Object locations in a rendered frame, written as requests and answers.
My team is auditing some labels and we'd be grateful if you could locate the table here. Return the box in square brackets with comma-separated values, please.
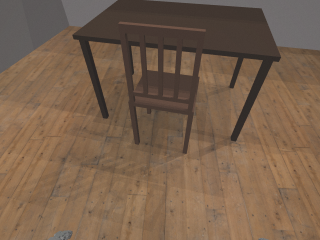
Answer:
[72, 0, 281, 142]

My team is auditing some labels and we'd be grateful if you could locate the chair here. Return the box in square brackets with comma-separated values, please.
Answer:
[118, 21, 206, 154]

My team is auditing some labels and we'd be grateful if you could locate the left robot hand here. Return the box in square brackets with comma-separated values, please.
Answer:
[48, 230, 73, 240]

